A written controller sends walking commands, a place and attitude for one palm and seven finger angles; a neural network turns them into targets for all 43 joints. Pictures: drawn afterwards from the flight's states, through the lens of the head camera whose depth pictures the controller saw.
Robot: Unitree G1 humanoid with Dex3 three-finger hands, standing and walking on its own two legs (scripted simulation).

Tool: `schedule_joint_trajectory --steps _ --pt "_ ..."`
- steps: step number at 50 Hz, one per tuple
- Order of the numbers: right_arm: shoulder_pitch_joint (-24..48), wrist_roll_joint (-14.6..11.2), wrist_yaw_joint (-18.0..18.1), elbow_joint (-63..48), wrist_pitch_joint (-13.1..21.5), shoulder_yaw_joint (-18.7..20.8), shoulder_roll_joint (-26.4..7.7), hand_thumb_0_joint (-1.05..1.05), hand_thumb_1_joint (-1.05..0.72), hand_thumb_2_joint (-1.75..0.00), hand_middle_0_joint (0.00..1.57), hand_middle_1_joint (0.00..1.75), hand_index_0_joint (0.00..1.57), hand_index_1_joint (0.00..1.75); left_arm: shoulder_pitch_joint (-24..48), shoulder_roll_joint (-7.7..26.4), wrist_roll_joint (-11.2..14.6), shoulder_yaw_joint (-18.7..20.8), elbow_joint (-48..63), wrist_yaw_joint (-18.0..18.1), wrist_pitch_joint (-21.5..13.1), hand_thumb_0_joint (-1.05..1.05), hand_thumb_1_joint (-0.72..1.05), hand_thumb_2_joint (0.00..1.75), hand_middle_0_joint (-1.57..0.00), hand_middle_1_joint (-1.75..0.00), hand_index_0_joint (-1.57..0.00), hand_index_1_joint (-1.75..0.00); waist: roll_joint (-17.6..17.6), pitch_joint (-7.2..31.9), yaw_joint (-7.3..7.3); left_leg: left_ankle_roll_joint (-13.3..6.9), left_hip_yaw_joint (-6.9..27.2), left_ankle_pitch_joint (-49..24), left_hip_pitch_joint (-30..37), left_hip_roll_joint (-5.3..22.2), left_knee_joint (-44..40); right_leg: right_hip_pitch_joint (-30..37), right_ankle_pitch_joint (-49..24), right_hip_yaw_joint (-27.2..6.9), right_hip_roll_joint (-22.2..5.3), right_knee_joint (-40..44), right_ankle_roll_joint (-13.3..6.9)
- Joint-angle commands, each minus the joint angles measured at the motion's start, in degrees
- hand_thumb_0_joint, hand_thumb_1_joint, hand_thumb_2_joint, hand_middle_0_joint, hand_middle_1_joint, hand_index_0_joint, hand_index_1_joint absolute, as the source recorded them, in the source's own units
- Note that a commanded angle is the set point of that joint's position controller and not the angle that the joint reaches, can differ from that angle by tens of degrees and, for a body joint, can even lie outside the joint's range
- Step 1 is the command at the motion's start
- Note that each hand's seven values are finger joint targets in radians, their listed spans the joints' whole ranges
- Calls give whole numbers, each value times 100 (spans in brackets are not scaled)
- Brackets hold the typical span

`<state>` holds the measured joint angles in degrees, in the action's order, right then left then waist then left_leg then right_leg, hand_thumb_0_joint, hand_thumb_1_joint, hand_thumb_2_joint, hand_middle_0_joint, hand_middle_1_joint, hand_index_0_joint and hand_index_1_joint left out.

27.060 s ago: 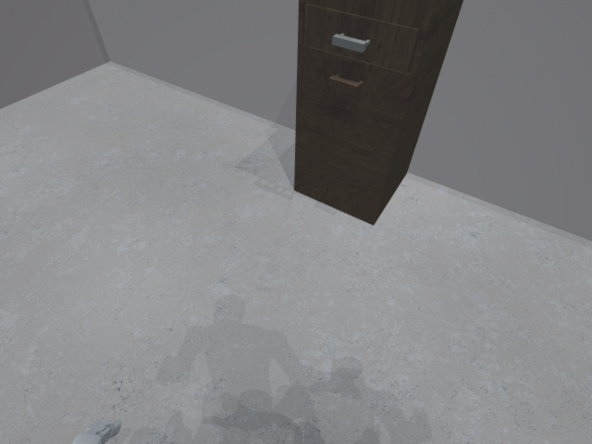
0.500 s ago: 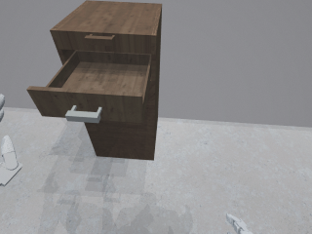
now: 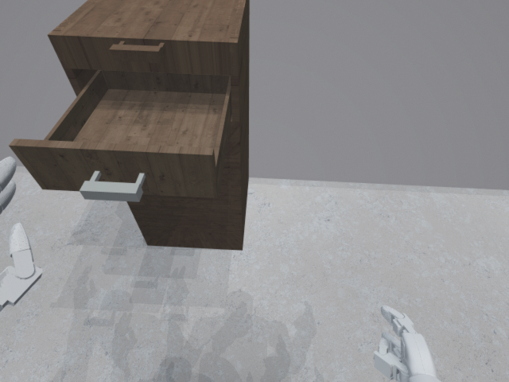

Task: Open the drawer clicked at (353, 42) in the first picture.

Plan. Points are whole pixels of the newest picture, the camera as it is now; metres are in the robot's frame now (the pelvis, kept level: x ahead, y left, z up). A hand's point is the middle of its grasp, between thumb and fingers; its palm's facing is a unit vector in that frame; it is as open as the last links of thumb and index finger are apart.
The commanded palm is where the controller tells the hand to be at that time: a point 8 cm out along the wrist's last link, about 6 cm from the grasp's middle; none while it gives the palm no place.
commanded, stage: stop stepping back and stand still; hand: left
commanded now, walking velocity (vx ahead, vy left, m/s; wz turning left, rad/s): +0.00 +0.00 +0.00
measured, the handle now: (115, 183) +0.46 +0.30 +0.01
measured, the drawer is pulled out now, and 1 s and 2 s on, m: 0.29 0.29 0.29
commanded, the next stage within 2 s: let the arm hang, fingers relaxed in 0.02 s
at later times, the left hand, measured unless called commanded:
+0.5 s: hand out of the picture -0.01 +0.19 -0.18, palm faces +0.06 -0.98 -0.17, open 7.0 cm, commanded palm none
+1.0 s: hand out of the picture -0.06 +0.17 -0.17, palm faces +0.05 -0.98 -0.18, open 7.4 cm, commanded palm none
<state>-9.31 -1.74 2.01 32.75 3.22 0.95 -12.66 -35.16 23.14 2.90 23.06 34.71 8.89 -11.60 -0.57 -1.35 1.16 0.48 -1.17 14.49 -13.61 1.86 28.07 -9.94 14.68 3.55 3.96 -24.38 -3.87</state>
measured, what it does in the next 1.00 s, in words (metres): stands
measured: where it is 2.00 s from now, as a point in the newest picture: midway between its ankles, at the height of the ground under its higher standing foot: outside the picture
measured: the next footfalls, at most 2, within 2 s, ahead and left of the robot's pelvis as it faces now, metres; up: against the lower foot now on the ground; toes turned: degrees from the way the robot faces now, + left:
none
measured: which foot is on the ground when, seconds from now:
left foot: down 0.00-1.00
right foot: down 0.00-1.00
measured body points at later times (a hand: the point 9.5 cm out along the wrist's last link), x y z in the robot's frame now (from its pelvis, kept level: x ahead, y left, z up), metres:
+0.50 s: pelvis -0.03 +0.01 +0.00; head -0.01 +0.04 +0.44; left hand -0.01 +0.24 -0.17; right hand -0.02 -0.22 -0.14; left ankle +0.00 +0.12 -0.74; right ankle -0.02 -0.07 -0.74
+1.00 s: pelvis -0.03 +0.01 +0.00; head -0.03 +0.00 +0.45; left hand -0.06 +0.22 -0.16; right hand -0.06 -0.18 -0.17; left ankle +0.00 +0.12 -0.74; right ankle -0.02 -0.07 -0.74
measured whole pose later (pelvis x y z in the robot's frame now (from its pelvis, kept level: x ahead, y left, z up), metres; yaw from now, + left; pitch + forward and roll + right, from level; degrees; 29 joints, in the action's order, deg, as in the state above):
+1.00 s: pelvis -0.03 +0.01 +0.00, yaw +0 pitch -2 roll +0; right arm -19.5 1.0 1.6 62.6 -1.0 0.1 -5.2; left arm -19.1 6.5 -1.0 0.9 -64.0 1.9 0.5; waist -1.3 -1.7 0.6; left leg -0.7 -1.8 10.3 -13.1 0.3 25.1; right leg -10.8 12.1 3.1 2.4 -24.5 -3.2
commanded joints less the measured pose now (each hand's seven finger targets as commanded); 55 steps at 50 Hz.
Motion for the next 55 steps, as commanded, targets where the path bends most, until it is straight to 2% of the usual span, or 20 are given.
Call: schedule_joint_trajectory --steps 1,5,6,7,8,10,11,12,14,16,19,21,22,23,26,27,33,40,47,55 --pt "279 5 42 -878 237 154 -577 0 -90 -90 20 30 20 30 -90 866 49 583 1149 75 -274 0 90 90 -20 -30 -20 -30 2 792 -32 -221 312 -1653 273 302 -192 401 -2202 -790 -869 360 335" --pt "294 33 58 -927 250 115 -564 0 -90 -90 20 30 20 30 9 927 55 588 1428 95 -272 0 90 90 -20 -30 -20 -30 -239 787 -60 -215 353 -1571 309 318 -338 372 -1882 -764 -803 391 313" --pt "580 0 -366 457 552 333 -1450 0 -90 -90 20 30 20 30 690 -46 -500 -1825 -3724 -664 563 0 90 90 -20 -30 -20 -30 -258 148 183 -191 415 -1882 -95 412 450 -622 -2017 -288 -1128 -536 194" --pt "-88 177 -324 764 401 370 -1065 0 -90 -90 20 30 20 30 575 -345 -554 -1665 -4035 -800 945 0 90 90 -20 -30 -20 -30 -247 701 103 -209 385 -1856 246 525 282 -750 -1547 -612 -985 -455 189" --pt "-345 171 -288 651 237 294 -972 0 -90 -90 20 30 20 30 541 -407 -523 -1670 -4005 -834 1073 0 90 90 -20 -30 -20 -30 -325 574 102 -297 456 -1657 80 549 224 -723 -1187 -443 -883 -520 239" --pt "-186 212 -257 576 67 166 -863 0 -90 -90 20 30 20 30 956 -447 -498 -1754 -4452 -873 1084 0 90 90 -20 -30 -20 -30 77 541 -37 -519 741 -1251 -527 621 133 -577 -665 -418 -774 -729 224" --pt "-130 240 -235 580 21 142 -852 0 -90 -90 20 30 20 30 1161 -396 -508 -1776 -4721 -880 1102 0 90 90 -20 -30 -20 -30 650 467 -76 -519 776 -1212 -612 534 191 -447 -794 -498 -791 -596 193" --pt "-85 258 -219 610 -20 135 -803 0 -90 -90 20 30 20 30 1364 -346 -526 -1801 -5039 -879 1118 0 90 90 -20 -30 -20 -30 1199 395 -76 -431 695 -1066 -512 415 335 -523 -946 -676 -934 -392 109" --pt "-200 287 -177 697 -163 113 -738 0 -90 -90 20 30 20 30 1631 -263 -510 -1830 -5690 -859 1173 0 90 90 -20 -30 -20 -30 1480 343 -15 -321 483 -728 -264 93 544 -611 -1150 -981 -1266 -62 -110" --pt "-297 310 -151 942 -265 84 -634 0 -90 -90 20 30 20 30 1831 -287 -470 -1887 -6354 -814 1225 0 90 90 -20 -30 -20 -30 1080 303 7 -272 450 -760 20 49 424 -695 -879 -1007 -1268 49 -173" --pt "-359 327 -122 1318 -286 -5 -555 0 -90 -90 20 30 20 30 1814 -406 -424 -1963 -7223 -785 1264 0 90 90 -20 -30 -20 -30 -497 46 -86 -402 876 -571 -259 356 -365 -427 63 -775 -821 25 63" --pt "-408 310 -86 1545 -295 -25 -490 0 -90 -90 20 30 20 30 1624 -451 -396 -1997 -7790 -777 1244 0 90 90 -20 -30 -20 -30 -991 -8 -167 -395 918 9 -473 363 -700 -94 109 -733 -766 121 59" --pt "-498 307 -62 1612 -312 -9 -439 0 -90 -90 20 30 20 30 1531 -511 -415 -1956 -7983 -763 1234 0 90 90 -20 -30 -20 -30 -944 -16 -186 -387 941 127 -482 383 -736 3 77 -686 -748 223 37" --pt "-600 320 -42 1703 -324 14 -380 0 -90 -90 20 30 20 30 1455 -636 -405 -1938 -8180 -761 1227 0 90 90 -20 -30 -20 -30 -1174 92 -179 -375 889 380 -459 373 -802 91 109 -684 -766 301 16" --pt "-892 292 -20 1984 -347 25 -289 0 -90 -90 20 30 20 30 1422 -641 -371 -2004 -8653 -772 1201 0 90 90 -20 -30 -20 -30 -1085 160 -161 -353 889 601 -390 355 -928 192 101 -678 -780 408 -21" --pt "-989 279 -6 2033 -365 41 -296 0 -90 -90 20 30 20 30 1420 -648 -378 -2016 -8768 -767 1195 0 90 90 -20 -30 -20 -30 -718 126 -150 -358 880 550 -296 410 -912 111 140 -628 -766 467 -11" --pt "-1448 276 12 2459 -388 32 -146 0 -90 -90 20 30 20 30 1316 -822 -369 -2102 -9363 -739 1184 0 90 90 -20 -30 -20 -30 -38 -334 -74 -375 815 577 -227 393 -975 -281 502 -721 -809 712 -18" --pt "-1622 281 19 2767 -379 5 8 0 -90 -90 20 30 20 30 1173 -941 -370 -2127 -9696 -704 1181 0 90 90 -20 -30 -20 -30 209 -609 -76 -373 705 537 -192 352 -990 -548 688 -790 -816 766 17" --pt "-1625 275 19 2919 -383 12 181 0 -90 -90 20 30 20 30 1110 -1049 -380 -2129 -9786 -663 1146 0 90 90 -20 -30 -20 -30 91 -685 -70 -326 520 250 -21 288 -822 -770 728 -868 -845 841 5" --pt "-1613 269 54 3009 -315 -1 334 0 -90 -90 20 30 20 30 1173 -1154 -357 -2111 -9832 -656 1101 0 90 90 -20 -30 -20 -30 -121 -507 -86 -284 459 -207 56 287 -797 -453 97 -841 -879 744 -13"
